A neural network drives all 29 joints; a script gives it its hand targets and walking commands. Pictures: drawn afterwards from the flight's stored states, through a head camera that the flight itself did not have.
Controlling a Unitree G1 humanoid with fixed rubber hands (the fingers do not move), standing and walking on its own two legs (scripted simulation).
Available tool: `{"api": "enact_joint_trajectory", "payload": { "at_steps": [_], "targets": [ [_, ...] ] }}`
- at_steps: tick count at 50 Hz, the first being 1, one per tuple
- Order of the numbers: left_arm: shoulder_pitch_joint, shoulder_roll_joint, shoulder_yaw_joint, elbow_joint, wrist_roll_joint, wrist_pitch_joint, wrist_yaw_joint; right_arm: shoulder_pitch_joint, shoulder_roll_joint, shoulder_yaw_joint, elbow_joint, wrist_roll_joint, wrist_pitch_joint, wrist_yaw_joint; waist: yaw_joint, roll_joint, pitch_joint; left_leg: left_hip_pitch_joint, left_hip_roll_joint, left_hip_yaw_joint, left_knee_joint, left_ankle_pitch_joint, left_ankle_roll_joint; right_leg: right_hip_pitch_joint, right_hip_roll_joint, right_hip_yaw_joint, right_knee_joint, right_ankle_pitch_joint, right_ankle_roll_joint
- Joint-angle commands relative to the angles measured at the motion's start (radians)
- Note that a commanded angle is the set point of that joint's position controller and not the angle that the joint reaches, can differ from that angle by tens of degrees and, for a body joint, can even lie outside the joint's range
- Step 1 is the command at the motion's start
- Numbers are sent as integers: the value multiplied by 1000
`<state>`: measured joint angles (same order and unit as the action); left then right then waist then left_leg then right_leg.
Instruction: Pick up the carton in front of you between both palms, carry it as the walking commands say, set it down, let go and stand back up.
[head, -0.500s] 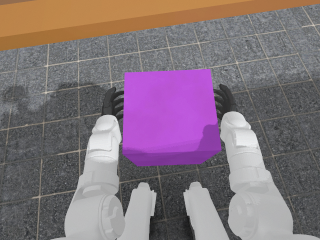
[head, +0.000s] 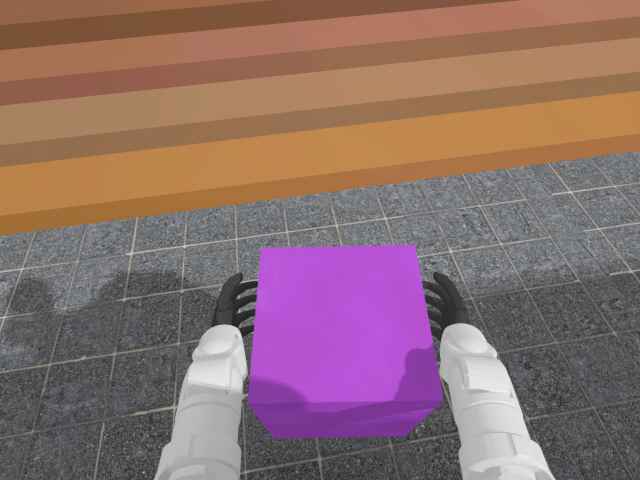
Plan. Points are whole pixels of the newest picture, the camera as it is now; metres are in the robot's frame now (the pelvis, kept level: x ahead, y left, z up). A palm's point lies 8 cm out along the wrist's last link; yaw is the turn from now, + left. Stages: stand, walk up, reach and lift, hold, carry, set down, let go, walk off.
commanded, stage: reach and lift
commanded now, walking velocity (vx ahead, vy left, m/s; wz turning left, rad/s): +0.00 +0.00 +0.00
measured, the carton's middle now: (338, 349) +0.32 +0.00 -0.09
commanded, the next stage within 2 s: hold in 1.26 s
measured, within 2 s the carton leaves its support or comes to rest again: neither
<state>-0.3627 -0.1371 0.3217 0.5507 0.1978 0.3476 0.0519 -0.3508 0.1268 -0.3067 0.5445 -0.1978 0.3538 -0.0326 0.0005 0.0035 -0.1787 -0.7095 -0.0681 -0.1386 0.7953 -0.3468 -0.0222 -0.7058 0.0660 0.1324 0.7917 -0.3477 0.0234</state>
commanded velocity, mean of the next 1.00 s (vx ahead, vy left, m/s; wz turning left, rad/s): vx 0.00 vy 0.00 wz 0.00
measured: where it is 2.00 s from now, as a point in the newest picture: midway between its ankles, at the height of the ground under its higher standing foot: outside the picture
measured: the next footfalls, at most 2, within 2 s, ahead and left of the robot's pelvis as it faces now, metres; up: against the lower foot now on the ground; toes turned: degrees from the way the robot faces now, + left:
none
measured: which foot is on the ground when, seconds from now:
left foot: down 0.00-1.00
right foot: down 0.00-1.00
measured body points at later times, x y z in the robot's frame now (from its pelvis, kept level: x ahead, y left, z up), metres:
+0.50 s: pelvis +0.00 +0.00 +0.04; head -0.03 +0.00 +0.49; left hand +0.31 +0.15 +0.05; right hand +0.30 -0.15 +0.05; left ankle +0.02 +0.13 -0.70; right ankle +0.02 -0.13 -0.70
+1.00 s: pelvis +0.01 +0.00 +0.04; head -0.02 +0.00 +0.49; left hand +0.31 +0.15 +0.07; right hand +0.31 -0.15 +0.06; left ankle +0.02 +0.13 -0.70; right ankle +0.02 -0.13 -0.70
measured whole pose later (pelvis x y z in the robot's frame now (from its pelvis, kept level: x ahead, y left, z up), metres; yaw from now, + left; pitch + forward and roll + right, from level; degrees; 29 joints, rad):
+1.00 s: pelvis +0.01 +0.00 +0.04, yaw +0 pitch -4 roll +0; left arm -0.28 -0.16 0.26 0.32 0.28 0.65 0.00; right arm -0.27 0.15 -0.24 0.31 -0.28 0.66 0.01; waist 0.00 0.00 0.00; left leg -0.11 -0.04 -0.14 0.39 -0.21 -0.01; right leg -0.10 0.04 0.13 0.39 -0.21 0.01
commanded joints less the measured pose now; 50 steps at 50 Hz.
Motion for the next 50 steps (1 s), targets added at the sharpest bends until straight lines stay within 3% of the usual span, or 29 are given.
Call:
{"api": "enact_joint_trajectory", "payload": {
  "at_steps": [1,10,18,21,31,50],
  "targets": [
    [-426,-1023,-604,15,-138,31,-251,-459,1003,597,-12,143,18,240,-1,0,-387,338,-45,55,-166,363,3,355,48,-54,-158,370,-8],
    [-328,-1002,-666,-128,-166,171,-271,-359,984,656,-154,173,160,253,-3,0,-180,538,-25,51,-353,390,-1,561,31,-51,-348,395,-5],
    [-381,-968,-552,-91,-119,246,-297,-408,954,545,-123,122,236,276,-4,0,26,533,-20,68,-425,155,13,548,24,-65,-419,164,-19],
    [-452,-990,-556,-103,-126,243,-306,-479,977,551,-133,127,233,286,-4,0,-6,544,-17,72,-417,139,15,558,22,-69,-412,143,-21],
    [-496,-993,-556,-108,-123,249,-310,-524,987,555,-134,129,239,288,-4,-2,-61,580,-20,78,-419,156,12,593,21,-71,-415,162,-16],
    [-353,-957,-612,-245,-154,293,-296,-375,954,605,-267,158,284,273,-3,-2,-73,667,-32,70,-453,364,1,681,32,-65,-450,372,-2]
  ]
}}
